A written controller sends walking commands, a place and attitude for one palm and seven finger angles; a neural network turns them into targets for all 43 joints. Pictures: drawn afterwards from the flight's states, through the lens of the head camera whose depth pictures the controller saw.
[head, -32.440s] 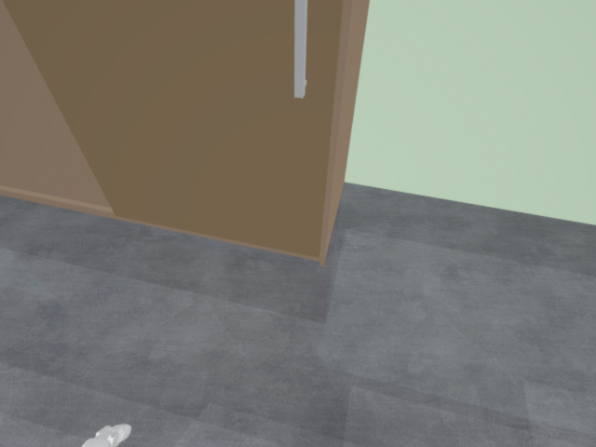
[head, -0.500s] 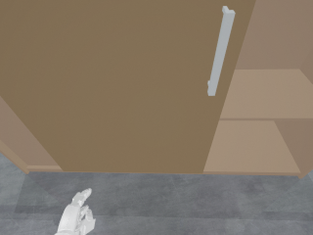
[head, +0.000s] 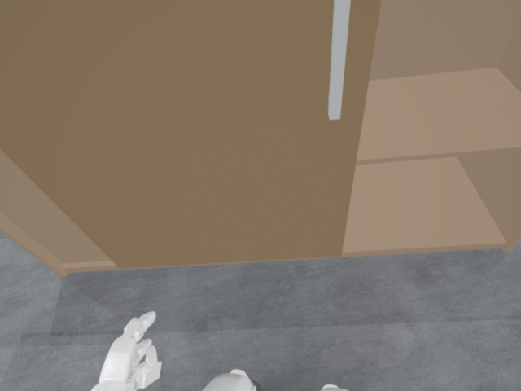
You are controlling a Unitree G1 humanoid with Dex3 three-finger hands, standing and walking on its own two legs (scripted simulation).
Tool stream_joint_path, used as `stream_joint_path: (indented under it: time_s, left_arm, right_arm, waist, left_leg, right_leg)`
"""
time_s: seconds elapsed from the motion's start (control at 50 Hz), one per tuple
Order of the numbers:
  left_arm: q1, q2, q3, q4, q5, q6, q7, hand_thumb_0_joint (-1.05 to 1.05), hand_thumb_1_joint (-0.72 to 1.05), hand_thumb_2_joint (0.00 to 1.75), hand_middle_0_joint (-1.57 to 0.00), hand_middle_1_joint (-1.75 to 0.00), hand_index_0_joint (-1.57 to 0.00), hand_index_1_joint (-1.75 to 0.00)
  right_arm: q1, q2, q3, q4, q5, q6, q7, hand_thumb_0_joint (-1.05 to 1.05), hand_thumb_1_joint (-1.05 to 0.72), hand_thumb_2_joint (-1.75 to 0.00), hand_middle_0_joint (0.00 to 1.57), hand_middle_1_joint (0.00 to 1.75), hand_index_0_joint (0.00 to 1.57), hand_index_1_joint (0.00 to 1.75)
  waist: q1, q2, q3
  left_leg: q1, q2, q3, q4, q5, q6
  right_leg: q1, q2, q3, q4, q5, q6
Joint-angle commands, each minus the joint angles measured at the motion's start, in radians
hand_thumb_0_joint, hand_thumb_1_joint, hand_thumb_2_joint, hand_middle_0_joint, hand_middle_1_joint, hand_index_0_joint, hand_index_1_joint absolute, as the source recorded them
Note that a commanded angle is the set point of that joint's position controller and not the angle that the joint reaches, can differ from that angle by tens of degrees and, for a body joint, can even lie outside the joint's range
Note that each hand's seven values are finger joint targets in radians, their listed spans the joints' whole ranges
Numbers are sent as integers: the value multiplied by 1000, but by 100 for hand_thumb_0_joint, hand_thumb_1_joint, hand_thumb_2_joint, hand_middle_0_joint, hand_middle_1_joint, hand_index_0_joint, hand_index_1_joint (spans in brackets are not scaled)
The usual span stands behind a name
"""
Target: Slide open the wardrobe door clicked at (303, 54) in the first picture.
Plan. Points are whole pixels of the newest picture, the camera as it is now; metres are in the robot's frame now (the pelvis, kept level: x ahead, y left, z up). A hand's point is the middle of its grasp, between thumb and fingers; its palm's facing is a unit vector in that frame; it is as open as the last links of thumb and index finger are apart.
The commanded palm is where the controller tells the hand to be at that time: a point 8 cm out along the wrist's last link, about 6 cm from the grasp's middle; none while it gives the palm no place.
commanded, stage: stop stepping back and stand still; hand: right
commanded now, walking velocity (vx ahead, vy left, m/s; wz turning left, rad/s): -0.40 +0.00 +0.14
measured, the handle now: (336, 50) +0.68 -0.11 +0.18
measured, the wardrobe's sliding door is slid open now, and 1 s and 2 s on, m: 0.64 0.64 0.64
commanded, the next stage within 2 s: let the arm hang, fingers relaxed in 0.84 s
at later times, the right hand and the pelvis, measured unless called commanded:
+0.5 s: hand out of the picture +0.14 -0.26 +0.20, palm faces +0.26 +0.87 -0.42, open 7.4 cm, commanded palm +0.11 -0.30 +0.20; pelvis -0.08 -0.03 +0.02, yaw +10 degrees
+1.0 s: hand out of the picture +0.19 -0.28 +0.15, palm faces +0.26 +0.78 -0.56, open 7.4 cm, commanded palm none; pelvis -0.05 -0.04 +0.02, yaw +7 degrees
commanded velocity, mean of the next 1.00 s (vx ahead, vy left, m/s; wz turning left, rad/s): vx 0.07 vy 0.05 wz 0.01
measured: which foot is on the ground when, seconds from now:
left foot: up 0.00-0.40, down 0.42-0.62, up 0.64-0.86, down 0.88-1.00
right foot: down 0.00-0.42, up 0.44-0.60, down 0.62-0.90, up 0.92-1.00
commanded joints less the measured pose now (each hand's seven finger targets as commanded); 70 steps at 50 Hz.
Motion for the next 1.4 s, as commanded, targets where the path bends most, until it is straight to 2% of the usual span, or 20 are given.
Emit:
stream_joint_path:
  time_s: [0.0,0.08,0.2,0.3,0.38,0.42,0.46,0.56,0.6,0.64,0.7,0.82,0.84,0.88,0.9,0.92,1.04,1.14,1.22,1.38]
  left_arm:
    - [-45,118,69,-122,15,-112,25,0,90,90,-20,-30,-20,-30]
    - [-40,138,93,-97,-1,-131,1,0,90,90,-20,-30,-20,-30]
    - [-29,136,55,-92,-1,-131,14,0,90,90,-20,-30,-20,-30]
    - [-38,122,39,-110,8,-98,18,0,90,90,-20,-30,-20,-30]
    - [-66,99,21,-111,11,-41,10,0,90,90,-20,-30,-20,-30]
    - [-69,112,15,-108,14,-45,11,0,90,90,-20,-30,-20,-30]
    - [-59,153,55,-81,-17,-47,13,0,90,90,-20,-30,-20,-30]
    - [-81,142,24,-52,-11,-33,60,0,90,90,-20,-30,-20,-30]
    - [-64,193,30,-91,-11,-56,60,0,90,90,-20,-30,-20,-30]
    - [-63,131,4,-101,6,-90,51,0,90,90,-20,-30,-20,-30]
    - [-42,124,25,-86,19,-111,14,0,90,90,-20,-30,-20,-30]
    - [-57,125,32,-99,17,-70,11,0,90,90,-20,-30,-20,-30]
    - [-48,124,37,-91,12,-58,14,0,90,90,-20,-30,-20,-30]
    - [-47,120,38,-86,7,-42,21,0,90,90,-20,-30,-20,-30]
    - [-44,123,29,-68,14,-52,23,0,90,90,-20,-30,-20,-30]
    - [-97,286,80,65,3,-55,-72,0,90,90,-20,-30,-20,-30]
    - [-1,107,24,60,9,100,-58,0,90,90,-20,-30,-20,-30]
    - [-3,233,44,138,35,104,-51,0,90,90,-20,-30,-20,-30]
    - [-60,181,17,226,26,113,-41,0,90,90,-20,-30,-20,-30]
    - [0,162,29,328,15,113,-22,0,90,90,-20,-30,-20,-30]
  right_arm:
    - [-43,-246,-216,-274,14,-80,-37,0,-90,-90,20,30,20,30]
    - [51,-151,-145,-257,38,-51,-25,0,-90,-90,20,30,20,30]
    - [38,-137,-78,-202,42,32,-34,0,-90,-90,20,30,20,30]
    - [82,-191,-98,-239,55,67,-40,0,-90,-90,20,30,20,30]
    - [116,-292,-182,-280,56,65,-42,0,-90,-90,20,30,20,30]
    - [35,-293,-211,-217,57,55,-52,0,-90,-90,20,30,20,30]
    - [-24,-169,-96,-77,50,72,-35,0,-90,-90,20,30,20,30]
    - [-237,-145,-14,31,15,85,-45,0,-90,-90,20,30,20,30]
    - [-265,-132,2,-100,18,67,-49,0,-90,-90,20,30,20,30]
    - [-228,-254,-99,-209,27,18,-42,0,-90,-90,20,30,20,30]
    - [-33,-226,-129,-285,32,28,-35,0,-90,-90,20,30,20,30]
    - [185,-199,-193,-124,20,34,-48,0,-90,-90,20,30,20,30]
    - [192,-185,-182,-58,19,46,-46,0,-90,-90,20,30,20,30]
    - [105,-200,-170,1,27,61,-47,0,-90,-90,20,30,20,30]
    - [34,-211,-175,18,31,39,-51,0,-90,-90,20,30,20,30]
    - [-45,-56,229,590,-90,212,80,0,-90,-90,20,30,20,30]
    - [-137,56,327,840,-50,294,113,0,-90,-90,20,30,20,30]
    - [-154,14,357,1105,-49,297,114,0,-90,-90,20,30,20,30]
    - [-163,51,381,1302,-30,304,117,0,-90,-90,20,30,20,30]
    - [-186,74,388,1484,-33,288,117,0,-90,-90,20,30,20,30]
  waist:
    - [-13,-378,-208]
    - [-29,-246,-241]
    - [-7,-356,-187]
    - [-20,-418,-235]
    - [-38,19,-213]
    - [-42,9,-147]
    - [2,130,-15]
    - [17,-177,65]
    - [17,-593,14]
    - [-6,-471,-11]
    - [-19,-201,-91]
    - [-18,-315,-129]
    - [-17,-201,-114]
    - [-12,119,-41]
    - [-5,89,-12]
    - [37,-10,19]
    - [10,224,-47]
    - [-10,-11,-124]
    - [-18,-382,-99]
    - [-2,-178,-138]
  left_leg:
    - [125,-65,-79,639,-298,16]
    - [-23,-58,15,442,-299,1]
    - [154,-107,133,69,-353,18]
    - [402,-138,194,-329,-253,68]
    - [251,279,-178,-512,-82,215]
    - [271,381,-243,-507,-84,299]
    - [232,274,-193,-478,-252,252]
    - [31,156,29,-211,-361,151]
    - [-113,-34,115,200,-393,57]
    - [-38,-13,-7,401,-367,65]
    - [196,12,29,267,-242,47]
    - [566,-10,146,-151,-207,64]
    - [525,43,67,-249,-244,88]
    - [304,344,-424,-503,-406,232]
    - [283,363,-364,-483,-155,238]
    - [293,459,-95,-259,421,231]
    - [309,257,72,-128,665,167]
    - [236,146,101,-60,224,42]
    - [359,110,88,-167,-16,35]
    - [370,131,98,-264,137,49]
  right_leg:
    - [-59,-435,408,-497,-35,-123]
    - [277,-331,233,-390,255,-77]
    - [290,-263,242,-643,-354,74]
    - [297,-138,56,-598,-193,203]
    - [157,-45,-14,84,-55,77]
    - [-70,-71,48,316,-100,80]
    - [-128,-75,92,319,-26,79]
    - [243,-74,-36,-121,-84,43]
    - [358,-326,477,-427,-272,-66]
    - [237,-396,640,-567,-400,-93]
    - [75,-327,394,-553,-239,-68]
    - [-150,-183,67,-401,-390,18]
    - [-139,-140,31,-258,-353,30]
    - [-160,-51,24,175,-190,59]
    - [-139,-70,44,247,-154,65]
    - [-250,-168,43,327,-231,48]
    - [8,-36,-57,60,-121,71]
    - [296,-162,94,-168,527,15]
    - [167,-165,81,-276,300,18]
    - [285,-168,55,-271,327,34]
